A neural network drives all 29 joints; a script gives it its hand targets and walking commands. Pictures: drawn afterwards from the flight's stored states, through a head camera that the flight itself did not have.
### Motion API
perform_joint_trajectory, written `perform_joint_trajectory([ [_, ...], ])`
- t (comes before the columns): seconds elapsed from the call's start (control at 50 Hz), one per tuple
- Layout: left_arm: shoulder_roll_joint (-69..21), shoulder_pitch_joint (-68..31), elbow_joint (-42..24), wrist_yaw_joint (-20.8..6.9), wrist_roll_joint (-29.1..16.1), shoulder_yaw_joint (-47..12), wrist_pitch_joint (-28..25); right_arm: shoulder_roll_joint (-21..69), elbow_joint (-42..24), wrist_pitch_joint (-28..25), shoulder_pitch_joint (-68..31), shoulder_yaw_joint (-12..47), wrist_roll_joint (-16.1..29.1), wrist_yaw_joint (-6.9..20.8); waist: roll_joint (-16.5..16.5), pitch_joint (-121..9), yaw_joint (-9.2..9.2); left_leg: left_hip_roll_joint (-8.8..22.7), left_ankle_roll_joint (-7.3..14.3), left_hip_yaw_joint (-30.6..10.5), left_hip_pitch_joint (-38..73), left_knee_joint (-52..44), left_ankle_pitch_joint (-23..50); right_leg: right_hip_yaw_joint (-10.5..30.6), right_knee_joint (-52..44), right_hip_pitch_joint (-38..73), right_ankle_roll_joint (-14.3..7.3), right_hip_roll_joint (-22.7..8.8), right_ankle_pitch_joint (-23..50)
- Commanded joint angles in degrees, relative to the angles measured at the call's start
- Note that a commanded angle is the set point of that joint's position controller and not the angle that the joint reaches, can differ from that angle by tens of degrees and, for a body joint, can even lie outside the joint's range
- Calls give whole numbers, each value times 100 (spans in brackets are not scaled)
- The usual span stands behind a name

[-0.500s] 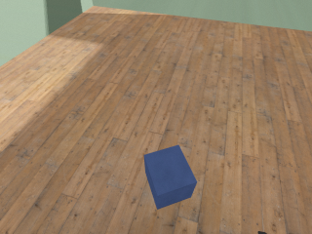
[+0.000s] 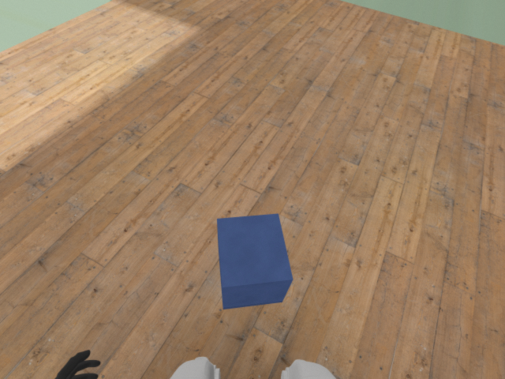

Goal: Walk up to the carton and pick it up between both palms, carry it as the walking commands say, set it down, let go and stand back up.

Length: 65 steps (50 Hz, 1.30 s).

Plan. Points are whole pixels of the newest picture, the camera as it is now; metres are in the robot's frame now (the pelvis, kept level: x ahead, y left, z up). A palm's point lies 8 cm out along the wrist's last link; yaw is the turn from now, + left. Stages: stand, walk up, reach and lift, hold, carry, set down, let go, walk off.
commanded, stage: walk up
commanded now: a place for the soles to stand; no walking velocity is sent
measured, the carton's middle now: (250, 261) +0.56 -0.04 -0.62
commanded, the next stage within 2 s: none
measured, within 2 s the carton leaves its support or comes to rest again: neither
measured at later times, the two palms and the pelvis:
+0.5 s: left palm out of the picture +0.04 +0.26 -0.07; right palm (447, 333) +0.20 -0.34 -0.09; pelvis +0.02 -0.07 +0.02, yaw +11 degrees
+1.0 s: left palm out of the picture +0.06 +0.26 -0.08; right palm (445, 339) +0.19 -0.33 -0.08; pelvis +0.04 -0.06 +0.03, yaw +12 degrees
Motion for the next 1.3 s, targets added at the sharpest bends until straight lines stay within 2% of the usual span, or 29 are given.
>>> perform_joint_trajectory([
  [0.0,1276,-251,-318,194,-146,217,-186,-1004,-263,-119,540,-274,-96,84,399,-793,-184,210,454,-1290,1825,-1731,-250,1316,-623,-1013,-695,-1084,-1484],
  [0.02,934,-309,-348,186,-245,147,-203,-1470,-394,-191,262,-325,-193,58,1580,-434,-145,1350,796,-3593,1278,-2888,-761,690,544,-1472,-100,-181,-1305],
  [0.04,1232,-327,-287,249,-257,208,-218,-1653,-569,-214,-68,-304,-197,71,1442,-330,-126,1768,1207,-4199,697,-3190,-749,1047,953,-1191,-54,-14,-1564],
  [0.06,1364,-104,-126,241,-224,297,-228,-1557,-637,-224,-308,-290,-150,71,1085,-424,6,1791,1389,-3892,632,-2980,-343,1079,1248,-848,-35,-9,-1458],
  [0.08,1288,-28,45,241,-249,283,-277,-1340,-597,-245,-451,-177,-139,66,958,-428,110,1544,1290,-3342,564,-2659,292,1054,1078,-667,-21,-73,-1103],
  [0.12,1246,391,347,243,-195,289,-396,-1201,-588,-201,-848,-125,-79,115,1333,-657,212,1160,981,-2462,337,-2389,723,686,269,44,-55,9,-568],
  [0.16,1209,588,566,272,-127,291,-546,-977,-546,-69,-939,-36,-52,184,1149,-763,290,775,501,-1726,-177,-1952,1145,426,-910,1029,-105,148,116],
  [0.18,1289,462,531,312,-67,270,-610,-775,-562,-14,-943,35,-26,210,576,-570,260,588,271,-1582,-266,-1583,1335,926,-1487,987,-210,-115,212],
  [0.2,1513,156,423,343,-24,242,-721,-608,-476,36,-655,66,37,247,-58,-579,23,228,14,-1222,-115,-1077,1487,2083,-2179,708,-498,-904,81],
  [0.22,1679,-63,460,333,-97,232,-716,-782,-302,70,-756,-10,-14,244,89,-592,-29,0,-11,-879,427,-772,1012,2342,-2255,94,-863,-1270,-22],
  [0.24,1564,-189,473,321,-126,186,-730,-772,-216,80,-800,-6,-10,268,77,-550,-99,28,-5,-880,752,-897,770,2079,-2141,-18,-854,-1201,328],
  [0.26,1530,-186,535,326,-131,123,-729,-708,-191,79,-864,-6,-8,295,130,-591,-121,59,2,-975,870,-1201,1182,1717,-2038,15,-707,-1034,602],
  [0.3,1476,-196,593,348,-137,99,-721,-664,-135,91,-967,14,10,339,-240,-688,-64,161,83,-1146,986,-1339,2169,1169,-1919,207,-461,-810,763],
  [0.42,1473,-244,623,384,-138,92,-707,-687,-89,175,-1282,60,26,381,-391,-1044,71,182,66,-1023,1021,-1414,2627,855,-1880,958,-424,-963,1242],
  [0.56,1485,-494,657,395,-128,59,-644,-824,50,212,-1344,42,-33,393,-176,-1029,68,234,107,-1096,987,-1610,2665,475,-1957,925,-330,-924,197],
  [0.6,1404,-575,715,403,-159,43,-619,-812,76,199,-1424,64,-42,411,140,-918,85,304,176,-1331,806,-1916,2380,414,-1872,956,-266,-739,-252],
  [0.62,1398,-555,738,392,-157,42,-610,-827,94,187,-1409,74,-61,398,126,-967,102,374,179,-1444,770,-2016,2475,371,-1848,1085,-235,-655,-173],
  [0.66,1314,-583,756,378,-188,5,-591,-931,88,154,-1542,112,-63,390,617,-924,137,528,304,-1871,518,-2392,2279,255,-1617,1284,-134,-371,-138],
  [0.68,1272,-571,833,377,-207,-3,-593,-903,80,142,-1561,110,-54,380,762,-936,124,627,334,-2021,403,-2564,2191,278,-1597,1396,-102,-281,-44],
  [0.72,1231,-449,975,376,-200,-3,-630,-838,100,145,-1628,159,-44,379,707,-1069,200,649,302,-2087,334,-2681,2237,299,-1733,1767,-114,-227,102],
  [0.78,1289,-432,1097,378,-197,1,-653,-767,180,143,-1635,231,-14,370,833,-1059,192,539,176,-1737,410,-2609,2518,380,-2000,1958,-169,-412,477],
  [0.86,1286,-590,1168,383,-198,-2,-653,-711,266,133,-1529,221,23,348,444,-1181,144,494,113,-1575,725,-2508,3192,357,-2149,2089,-142,-473,1134],
  [1.0,1242,-654,1286,401,-185,-9,-659,-671,376,189,-1558,202,6,365,440,-1166,78,410,6,-1318,1044,-2428,3306,274,-2369,1903,-133,-559,1269],
  [1.06,1225,-656,1309,402,-175,9,-646,-616,393,210,-1581,216,12,362,182,-1139,100,442,42,-1403,1122,-2420,3478,181,-2346,1910,-109,-515,1329],
  [1.08,1189,-653,1320,400,-190,22,-647,-607,364,202,-1587,209,13,370,311,-1121,81,442,14,-1346,1085,-2442,3461,222,-2348,1884,-123,-543,1339],
  [1.16,1157,-687,1288,385,-190,7,-623,-632,367,206,-1599,202,21,358,185,-1215,92,455,23,-1327,1133,-2493,3355,201,-2320,1927,-115,-540,1248],
  [1.2,1193,-725,1293,388,-141,22,-621,-650,403,221,-1640,200,-12,355,411,-1105,113,422,9,-1279,1021,-2499,3208,228,-2412,1960,-137,-575,1132],
  [1.24,1222,-705,1300,384,-161,38,-614,-600,359,223,-1633,218,-17,378,240,-1013,101,450,-1,-1318,1092,-2542,3249,151,-2397,1828,-110,-544,1113],
  [1.28,1212,-658,1308,389,-157,24,-609,-656,379,222,-1652,199,-22,364,366,-1141,123,438,16,-1342,1078,-2584,3099,236,-2414,1877,-108,-529,923],
])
